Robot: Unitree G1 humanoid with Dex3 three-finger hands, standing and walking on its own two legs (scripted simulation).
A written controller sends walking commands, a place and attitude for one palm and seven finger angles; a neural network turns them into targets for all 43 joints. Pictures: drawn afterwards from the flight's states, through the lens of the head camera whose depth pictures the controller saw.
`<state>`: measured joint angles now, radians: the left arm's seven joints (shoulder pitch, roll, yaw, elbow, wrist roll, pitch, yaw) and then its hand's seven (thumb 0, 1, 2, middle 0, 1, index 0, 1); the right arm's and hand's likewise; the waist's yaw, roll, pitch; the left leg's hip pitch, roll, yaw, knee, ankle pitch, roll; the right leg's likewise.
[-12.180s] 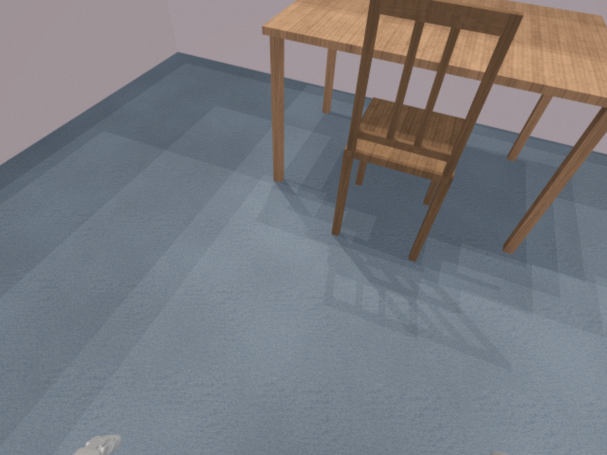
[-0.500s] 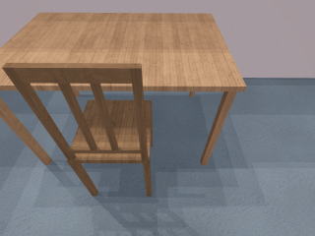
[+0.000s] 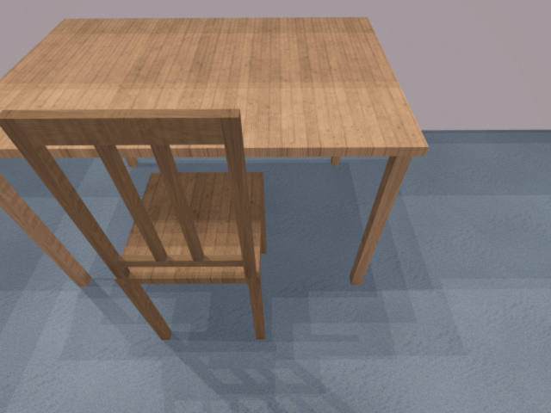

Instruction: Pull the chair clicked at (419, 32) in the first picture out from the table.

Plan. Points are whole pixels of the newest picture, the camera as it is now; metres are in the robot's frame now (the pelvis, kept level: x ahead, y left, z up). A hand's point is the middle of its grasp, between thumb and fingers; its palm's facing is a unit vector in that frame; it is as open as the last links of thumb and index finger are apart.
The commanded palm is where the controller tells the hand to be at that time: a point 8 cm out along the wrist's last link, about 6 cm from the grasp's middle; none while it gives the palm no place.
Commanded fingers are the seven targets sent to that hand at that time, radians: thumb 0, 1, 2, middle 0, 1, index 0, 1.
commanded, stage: look again from close up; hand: left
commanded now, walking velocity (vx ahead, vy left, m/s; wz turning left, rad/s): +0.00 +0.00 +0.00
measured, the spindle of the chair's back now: (137, 211) +0.48 +0.31 -0.04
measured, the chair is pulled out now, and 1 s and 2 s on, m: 0.00 0.00 0.00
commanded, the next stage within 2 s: raise the hand toward the chair's back in 0.08 s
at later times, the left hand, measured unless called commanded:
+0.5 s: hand (193, 352) +0.20 +0.13 +0.01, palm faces -0.01 -1.00 +0.06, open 8.3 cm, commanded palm +0.11 +0.21 -0.06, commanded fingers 0.00 0.50 0.73 -0.16 -0.24 -0.16 -0.24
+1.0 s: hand (180, 387) +0.17 +0.16 -0.07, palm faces -0.08 -1.00 +0.02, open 12.7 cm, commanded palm +0.13 +0.23 -0.05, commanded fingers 0.00 -0.08 0.48 -0.10 -0.15 -0.10 -0.15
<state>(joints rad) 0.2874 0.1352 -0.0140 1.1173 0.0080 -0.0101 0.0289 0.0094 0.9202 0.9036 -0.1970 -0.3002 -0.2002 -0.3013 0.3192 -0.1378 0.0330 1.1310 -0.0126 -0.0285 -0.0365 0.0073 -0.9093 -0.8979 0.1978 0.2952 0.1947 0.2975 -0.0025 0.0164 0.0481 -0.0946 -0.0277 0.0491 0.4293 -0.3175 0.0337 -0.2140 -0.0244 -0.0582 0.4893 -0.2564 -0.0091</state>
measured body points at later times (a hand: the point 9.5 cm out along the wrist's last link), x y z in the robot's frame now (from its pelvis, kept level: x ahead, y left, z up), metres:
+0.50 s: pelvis -0.03 -0.02 -0.04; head -0.01 -0.01 +0.41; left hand +0.19 +0.18 +0.01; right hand +0.16 -0.29 -0.08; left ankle -0.05 +0.09 -0.74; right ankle +0.00 -0.11 -0.74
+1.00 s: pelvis -0.07 -0.01 -0.10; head +0.01 -0.01 +0.35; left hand +0.17 +0.21 -0.07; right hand +0.11 -0.22 -0.19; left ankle -0.05 +0.10 -0.74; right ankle +0.00 -0.11 -0.74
